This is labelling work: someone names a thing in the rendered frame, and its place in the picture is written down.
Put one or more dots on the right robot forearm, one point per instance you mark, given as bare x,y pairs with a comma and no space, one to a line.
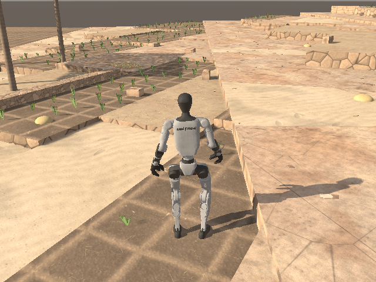
217,149

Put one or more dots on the humanoid robot torso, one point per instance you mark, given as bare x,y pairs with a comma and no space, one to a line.
187,142

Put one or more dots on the robot right upper arm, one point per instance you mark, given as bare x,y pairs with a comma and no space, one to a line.
204,123

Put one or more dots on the robot right hand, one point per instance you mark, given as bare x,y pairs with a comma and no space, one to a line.
214,156

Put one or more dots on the left robot forearm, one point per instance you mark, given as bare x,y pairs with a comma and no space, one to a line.
157,157

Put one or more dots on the robot left hand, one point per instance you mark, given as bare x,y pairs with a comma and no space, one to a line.
158,167

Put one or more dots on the robot left foot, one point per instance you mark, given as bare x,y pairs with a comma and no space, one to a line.
177,234

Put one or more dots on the robot left upper arm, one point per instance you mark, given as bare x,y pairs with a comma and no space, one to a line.
165,135

